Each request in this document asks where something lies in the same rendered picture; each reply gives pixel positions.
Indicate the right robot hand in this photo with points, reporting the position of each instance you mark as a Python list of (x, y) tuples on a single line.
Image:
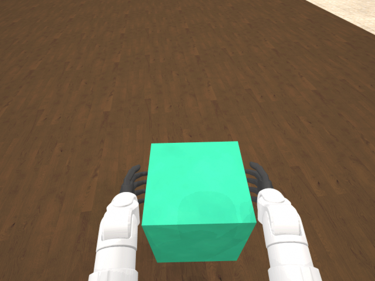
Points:
[(262, 181)]

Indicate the left robot forearm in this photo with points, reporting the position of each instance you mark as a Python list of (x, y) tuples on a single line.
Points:
[(117, 241)]

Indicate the left robot hand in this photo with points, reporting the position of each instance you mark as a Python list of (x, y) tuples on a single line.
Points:
[(129, 185)]

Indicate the right robot forearm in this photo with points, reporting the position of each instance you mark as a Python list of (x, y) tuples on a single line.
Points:
[(285, 239)]

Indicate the carton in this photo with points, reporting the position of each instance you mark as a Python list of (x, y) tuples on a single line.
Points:
[(197, 204)]

